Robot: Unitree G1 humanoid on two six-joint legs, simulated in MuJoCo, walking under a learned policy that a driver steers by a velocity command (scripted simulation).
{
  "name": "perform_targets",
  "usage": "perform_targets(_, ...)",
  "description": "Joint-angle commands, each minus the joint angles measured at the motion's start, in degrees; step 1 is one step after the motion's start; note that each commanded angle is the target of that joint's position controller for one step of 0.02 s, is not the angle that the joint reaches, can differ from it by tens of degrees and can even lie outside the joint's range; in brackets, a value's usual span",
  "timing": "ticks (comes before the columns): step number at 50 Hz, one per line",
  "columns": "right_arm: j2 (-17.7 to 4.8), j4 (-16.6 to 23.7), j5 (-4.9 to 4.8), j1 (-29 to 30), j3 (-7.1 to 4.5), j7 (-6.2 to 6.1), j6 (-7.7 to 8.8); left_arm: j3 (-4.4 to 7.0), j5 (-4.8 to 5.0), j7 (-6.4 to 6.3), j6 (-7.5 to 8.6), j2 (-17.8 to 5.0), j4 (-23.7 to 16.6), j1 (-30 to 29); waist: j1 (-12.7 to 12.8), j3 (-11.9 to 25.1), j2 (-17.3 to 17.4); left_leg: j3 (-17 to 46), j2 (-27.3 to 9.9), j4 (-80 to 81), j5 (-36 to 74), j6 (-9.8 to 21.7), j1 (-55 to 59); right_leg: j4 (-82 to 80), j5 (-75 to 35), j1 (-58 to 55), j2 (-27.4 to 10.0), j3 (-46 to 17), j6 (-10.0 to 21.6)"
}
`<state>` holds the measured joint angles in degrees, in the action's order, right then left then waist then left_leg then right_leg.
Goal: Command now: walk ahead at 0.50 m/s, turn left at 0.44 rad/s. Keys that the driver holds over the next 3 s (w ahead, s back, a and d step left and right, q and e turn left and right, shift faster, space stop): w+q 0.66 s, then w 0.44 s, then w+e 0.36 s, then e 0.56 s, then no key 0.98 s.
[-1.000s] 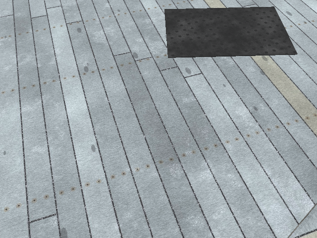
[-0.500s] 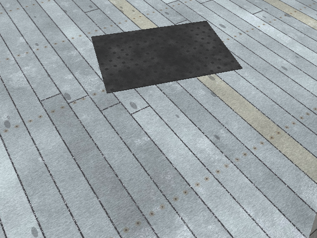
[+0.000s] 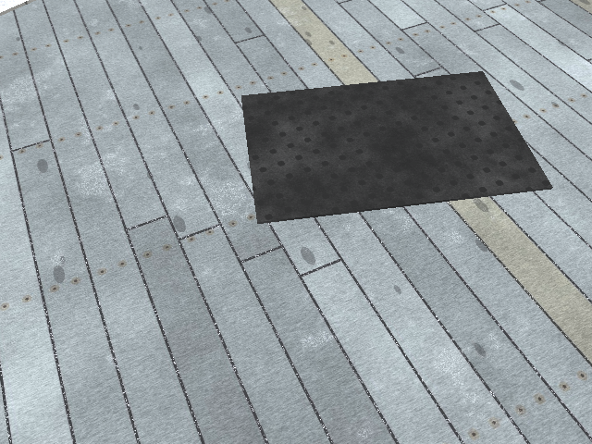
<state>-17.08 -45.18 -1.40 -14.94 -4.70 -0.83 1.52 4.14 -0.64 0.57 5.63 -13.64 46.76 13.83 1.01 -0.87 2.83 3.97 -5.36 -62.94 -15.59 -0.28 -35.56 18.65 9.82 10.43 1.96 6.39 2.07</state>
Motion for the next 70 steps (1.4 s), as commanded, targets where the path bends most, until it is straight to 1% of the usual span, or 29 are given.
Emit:
perform_targets(1, -0.8, 3.9, 0.46, -1.5, -0.15, 0.22, -0.39, 1.66, -0.06, -0.6, 1.47, -7.2, -2.9, -4.3, -2.1, -0.5, -6.1, 2.4, -2.8, 4.8, 8.2, -0.5, -3.5, -11.4, -13.5, -0.3, -16.9, -8.3, 9.7)
perform_targets(5, -0.1, 6.3, 0.37, 6.2, 0.65, 1.97, 0.21, 2.09, 0.55, -1.34, 0.85, -9.3, -1.3, -2.4, 0.5, -1.6, -5.0, -1.1, -1.6, 18.3, 19.0, 0.6, -0.2, -11.1, -13.6, -1.8, -15.3, -1.1, 7.5)
perform_targets(10, -2.2, 10.6, 0.41, 13.1, 0.48, 3.44, -0.14, 3.1, 1.89, -1.19, -0.57, -12.6, 1.0, 1.7, 2.3, -3.8, -5.3, -4.4, -0.2, 25.6, 11.5, 3.6, -1.5, -6.8, -16.7, -11.4, -18.8, 1.3, 5.7)
perform_targets(12, -4.1, 11.2, 0.71, 11.0, -0.44, 3.65, -0.38, 3.61, 2.51, -1.34, -1.31, -14.5, 1.0, 1.4, 0.1, -1.2, -6.9, -8.0, 3.3, 26.5, 4.9, 5.7, 4.5, 0.9, -33.7, -13.8, -18.8, 3.2, 4.4)
perform_targets(14, -9.3, 6.8, 0.28, -5.4, -3.64, 2.92, -0.75, 2.92, 2.36, -1.56, -2.04, -13.3, 0.7, 1.3, -8.4, 7.7, -4.6, -9.8, 8.8, 30.9, 7.5, 9.6, 28.3, 23.7, -39.9, -6.4, -14.5, 6.9, 1.2)
perform_targets(15, -16.9, 6.0, -0.15, -11.2, -5.64, 1.74, -0.95, 1.1, -0.01, -1.31, -1.42, -8.6, -1.9, 4.7, -7.8, 13.3, 8.3, 14.2, -5.0, 32.3, 5.2, 17.4, 49.6, 46.2, -11.1, 16.9, -8.8, 7.3, -2.9)
perform_targets(16, -17.1, 8.1, -0.37, -9.7, -4.78, 2.1, 0.0, -0.37, -0.14, -0.57, 0.66, -6.0, -3.5, 4.6, -5.6, 22.1, 12.2, 42.8, -14.1, 44.2, -5.9, 25.5, 58.3, 58.6, 24.1, 30.7, 0.4, -5.6, -4.1)
perform_targets(17, -12.1, 8.1, 0.39, -9.3, -3.13, 2.57, 0.8, 0.93, 2.36, 0.09, 2.0, -10.9, -4.6, -2.0, -8.5, 18.6, 5.4, 38.4, -13.2, 47.1, -6.8, 21.9, 56.3, 61.1, 20.9, 36.6, -2.7, -11.3, -2.5)
perform_targets(18, -10.0, 7.8, 0.69, -7.1, -2.44, 2.57, 1.46, 0.7, 3.14, 0.16, 2.68, -10.6, -5.6, -4.9, -7.4, 11.5, 3.5, 30.7, -11.2, 46.6, -2.7, 19.6, 49.3, 57.9, 16.3, 38.2, -5.0, -10.6, -1.1)
perform_targets(20, -6.7, 9.1, 1.09, -0.3, -1.33, 2.2, 1.7, 1.02, 0.66, -0.73, 2.45, -10.2, -4.6, -4.3, -2.5, 5.4, -0.6, 20.1, -7.0, 47.5, 10.0, 16.6, 34.2, 48.3, 9.6, 30.4, -8.8, -10.8, -1.3)
perform_targets(24, -7.4, 9.8, 0.85, 0.8, -1.46, 1.19, 2.11, 0.92, -0.21, -0.65, 0.39, -8.6, -5.3, -4.5, -0.2, 3.8, -0.5, 14.1, -3.9, 50.1, 20.1, 17.0, 25.1, 38.7, 3.6, 25.3, -7.9, -9.7, -4.5)
perform_targets(28, -8.5, 8.2, 0.34, -2.4, -1.88, 0.12, 1.93, -0.22, -0.07, -0.33, 0.31, -6.1, -7.8, -13.1, -3.1, 1.3, 1.0, 10.5, -0.6, 50.2, 15.1, 14.1, 22.1, 21.2, -10.7, 22.7, -4.9, -9.5, -5.9)
perform_targets(33, -8.3, 6.1, -0.15, -6.3, -1.98, -0.1, 1.35, -0.05, 1.06, 0.74, 1.21, -7.9, -10.1, -18.6, -5.0, -0.1, 2.5, 15.5, -1.9, 46.7, 8.2, 12.3, 24.4, 11.0, -13.9, 18.3, -2.5, -11.1, -4.8)
perform_targets(36, -7.5, 5.3, 0.29, -6.5, -1.83, -0.46, 0.97, 0.41, 0.96, 1.3, 2.02, -9.4, -9.1, -15.3, -3.6, 0.5, 4.4, 18.2, -4.2, 42.1, 11.0, 11.3, 29.3, 9.2, -9.0, 15.4, -2.9, -10.6, -2.5)
perform_targets(38, -5.3, 5.5, 0.63, -5.9, -1.03, -0.26, 0.76, 1.49, 0.17, 0.93, 2.48, -11.1, -6.8, -7.1, 0.5, 4.7, 4.0, 16.1, -0.4, 33.1, 19.4, 9.0, 28.5, 6.6, -7.4, 3.0, -3.0, -9.1, 0.5)
perform_targets(39, -2.9, 6.5, 1.44, -6.1, 0.06, -0.11, 0.83, 2.2, -0.49, 0.63, 2.58, -13.8, -5.8, 1.2, 3.9, 12.1, -1.3, 12.1, 3.0, 18.0, 13.3, 6.9, 22.3, 8.1, -7.3, -10.8, -11.0, -17.3, 4.1)
perform_targets(40, 0.2, 7.0, -0.33, -14.6, 0.99, -0.04, 1.43, 3.64, -0.75, 0.89, 1.82, -18.6, -3.2, 7.4, 1.2, 18.5, -20.3, 5.3, 11.6, -1.1, -11.2, 2.3, 1.9, 2.8, 5.4, -28.8, -22.6, -43.3, 14.2)
perform_targets(41, -4.5, 5.9, -0.83, -14.1, 0.43, -0.27, 1.74, 2.59, 1.35, 1.45, 1.7, -13.9, -3.1, 7.6, 2.4, 15.6, -16.9, 7.7, 9.1, -9.0, -17.2, 1.9, -6.7, -2.0, 19.9, -28.5, -24.4, -52.3, 14.5)
perform_targets(42, -7.6, 6.6, -0.79, -7.3, -0.37, -0.23, 1.76, 1.58, 1.54, 1.33, 1.47, -10.5, -3.8, 4.7, 3.7, 8.0, -10.7, 7.8, 6.9, -11.0, -12.3, 2.0, -9.1, -2.9, 20.2, -21.9, -22.3, -44.6, 12.1)
perform_targets(44, -6.5, 8.5, 0.84, -0.4, -0.22, -0.17, 2.04, 0.5, 0.38, 1.13, 0.78, -8.4, -4.2, -0.1, 2.0, 1.3, -5.4, 4.4, 3.2, -6.4, -5.4, 2.0, -7.1, -4.7, 8.2, -10.1, -17.8, -32.8, 10.5)
perform_targets(46, -4.9, 8.5, 0.86, -0.9, -0.09, 0.4, 2.19, -0.1, -0.04, 0.86, 0.88, -7.3, -3.7, -0.7, -0.1, 1.3, -8.2, 2.9, 0.8, -1.4, -2.6, 1.8, -2.5, -6.4, -0.3, -5.7, -14.9, -27.0, 10.0)
perform_targets(53, -0.7, 11.1, 1.07, 8.3, 1.71, 1.16, 2.59, 0.63, 1.45, 0.07, 0.27, -11.4, -0.7, 3.3, 2.1, 0.0, -7.1, -1.5, 0.0, 20.0, 11.3, -0.3, -1.4, -10.2, -12.1, -4.4, -13.1, -15.9, 10.0)
perform_targets(60, -2.2, 14.1, 0.35, 17.6, 1.42, 2.76, 3.89, 0.6, 2.38, -0.27, -1.61, -12.8, 2.4, 9.3, 3.7, -2.6, -7.5, -2.1, 3.4, 33.5, 14.3, 0.7, 4.9, -5.7, -13.5, -7.8, -14.9, -17.2, 8.1)
perform_targets(63, -6.2, 11.0, 0.86, 6.7, -0.62, 2.2, 4.41, 0.75, 2.3, -0.72, -2.17, -13.4, 2.2, 7.7, -3.2, 3.4, -7.3, -3.5, 5.1, 38.2, 12.7, 3.5, 23.4, 5.9, -24.7, -5.5, -12.4, -15.9, 5.3)
perform_targets(64, -9.4, 9.3, 1.82, -2.6, -1.81, 1.53, 4.35, -0.23, 1.47, -0.62, -1.85, -10.9, 0.9, 6.5, -7.8, 10.9, -5.3, 1.5, -1.0, 35.3, 13.9, 6.5, 39.1, 19.0, -19.0, 2.7, -9.3, -13.8, 3.2)
perform_targets(65, -14.7, 8.5, 2.86, -9.4, -3.02, 0.91, 3.57, -2.05, 0.71, -0.63, -0.99, -4.6, -0.8, 11.2, -7.7, 20.2, 7.8, 21.0, -15.9, 35.4, 12.4, 12.8, 59.9, 40.0, 6.4, 22.2, -1.4, -8.4, -0.9)
perform_targets(66, -11.8, 7.7, 2.31, -10.4, -2.35, 1.15, 3.04, -1.82, 2.36, -0.48, -0.19, -6.5, -0.5, 13.2, -7.5, 24.2, 13.7, 35.8, -20.3, 42.5, 1.6, 17.1, 59.7, 50.1, 24.3, 30.3, -0.8, -12.8, -1.3)
perform_targets(67, -7.8, 7.6, 1.66, -7.0, -1.14, 1.16, 3.0, -0.24, 3.51, -0.49, -0.31, -11.5, -0.9, 8.9, -7.4, 14.2, 7.6, 28.7, -17.6, 44.4, -3.3, 14.7, 52.1, 54.1, 20.7, 34.3, -4.1, -13.6, -1.3)
perform_targets(70, -2.1, 7.1, 1.77, 2.4, 0.62, 1.75, 3.8, 0.41, 2.21, -0.84, -2.02, -9.7, -1.7, 3.8, -2.8, 1.6, 3.2, 10.8, -9.9, 51.1, 4.0, 10.4, 32.4, 48.9, 9.4, 29.6, -8.9, -12.1, -1.4)
